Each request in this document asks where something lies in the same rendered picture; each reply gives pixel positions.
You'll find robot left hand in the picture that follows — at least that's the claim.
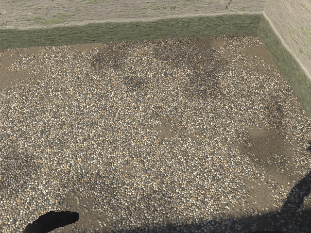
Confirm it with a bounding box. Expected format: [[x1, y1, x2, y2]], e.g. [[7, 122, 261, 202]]
[[22, 211, 80, 233]]

